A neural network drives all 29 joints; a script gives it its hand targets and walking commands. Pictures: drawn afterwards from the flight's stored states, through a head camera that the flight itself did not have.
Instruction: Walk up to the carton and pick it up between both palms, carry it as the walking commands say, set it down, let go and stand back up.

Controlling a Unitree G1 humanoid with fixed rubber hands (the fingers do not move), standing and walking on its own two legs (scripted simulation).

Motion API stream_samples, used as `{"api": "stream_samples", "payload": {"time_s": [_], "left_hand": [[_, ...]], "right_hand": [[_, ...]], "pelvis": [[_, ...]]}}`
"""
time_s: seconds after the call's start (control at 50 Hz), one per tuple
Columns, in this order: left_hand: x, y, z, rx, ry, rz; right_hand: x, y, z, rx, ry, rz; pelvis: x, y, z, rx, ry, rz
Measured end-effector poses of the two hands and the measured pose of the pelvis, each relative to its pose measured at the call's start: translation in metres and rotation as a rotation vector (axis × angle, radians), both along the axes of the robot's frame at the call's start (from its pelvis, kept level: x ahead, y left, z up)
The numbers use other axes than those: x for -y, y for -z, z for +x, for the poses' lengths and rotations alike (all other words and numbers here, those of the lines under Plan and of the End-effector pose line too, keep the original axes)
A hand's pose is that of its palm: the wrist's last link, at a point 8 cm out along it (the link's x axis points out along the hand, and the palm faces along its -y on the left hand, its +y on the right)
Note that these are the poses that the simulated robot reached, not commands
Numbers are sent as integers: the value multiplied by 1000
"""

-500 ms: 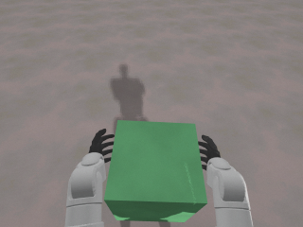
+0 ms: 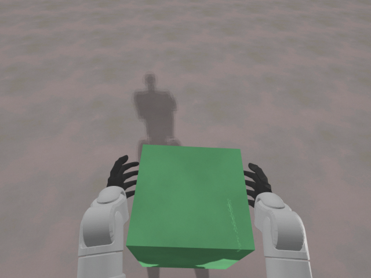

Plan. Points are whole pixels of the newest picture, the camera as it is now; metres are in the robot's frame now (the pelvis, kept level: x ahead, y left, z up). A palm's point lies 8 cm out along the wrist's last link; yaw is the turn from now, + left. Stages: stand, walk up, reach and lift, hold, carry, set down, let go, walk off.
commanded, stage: carry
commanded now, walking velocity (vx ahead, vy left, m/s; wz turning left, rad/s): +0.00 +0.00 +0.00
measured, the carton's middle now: (187, 212) +0.28 +0.00 -0.01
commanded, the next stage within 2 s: none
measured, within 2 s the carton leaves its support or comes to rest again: neither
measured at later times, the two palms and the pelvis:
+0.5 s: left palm (116, 192) +0.29 +0.15 +0.07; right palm (259, 198) +0.27 -0.14 +0.06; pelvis +0.00 +0.00 +0.00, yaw +0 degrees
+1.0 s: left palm (116, 191) +0.29 +0.15 +0.07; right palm (258, 197) +0.27 -0.14 +0.06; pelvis +0.00 +0.00 +0.00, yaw +0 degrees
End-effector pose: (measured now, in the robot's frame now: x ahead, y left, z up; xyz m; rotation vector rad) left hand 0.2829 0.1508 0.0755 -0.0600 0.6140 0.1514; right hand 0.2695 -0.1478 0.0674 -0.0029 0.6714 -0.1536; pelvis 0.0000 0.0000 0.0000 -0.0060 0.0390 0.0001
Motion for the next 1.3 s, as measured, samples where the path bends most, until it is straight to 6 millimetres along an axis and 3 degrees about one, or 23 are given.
{"api": "stream_samples", "payload": {"time_s": [0.1,0.18,0.28,0.36,0.46,0.56,0.64,0.74,0.82,0.92,1.02,1.14,1.3], "left_hand": [[0,14,7,-44,20,33],[-1,-2,2,9,3,-2],[-1,14,7,-43,19,33],[-3,-4,1,8,1,-4],[-2,13,6,-49,16,32],[-3,-6,1,3,3,1],[-3,12,6,-51,17,30],[-4,-4,1,-3,1,-4],[-3,11,5,-50,15,25],[-4,-4,1,-4,1,0],[-3,7,3,-42,10,20],[-4,-19,-6,19,5,-9],[-13,-10,-9,-62,53,-17]], "right_hand": [[0,14,8,-44,-21,-27],[-1,-3,2,9,1,0],[-2,14,8,-44,-19,-25],[-3,-4,2,8,1,4],[-3,13,8,-50,-22,-23],[-4,-5,2,2,-4,0],[-4,12,7,-53,-23,-26],[-5,-5,1,-4,-5,-3],[-4,10,7,-51,-20,-26],[-5,-4,1,-6,-4,-5],[-4,6,5,-44,-14,-13],[-5,-17,-9,18,19,19],[-15,-10,-29,-62,75,20]], "pelvis": [[-1,0,3,1,2,1],[-2,0,3,-1,0,-1],[-2,0,4,3,3,1],[-3,0,3,-2,0,-1],[-3,0,4,4,3,0],[-3,0,4,-1,0,-3],[-3,0,4,5,4,-1],[-3,-1,3,-1,2,-3],[-4,0,3,3,5,-1],[-4,-1,2,-1,2,-2],[-3,-1,3,4,4,0],[-7,3,1,-11,16,0],[-31,8,-7,-28,89,16]]}}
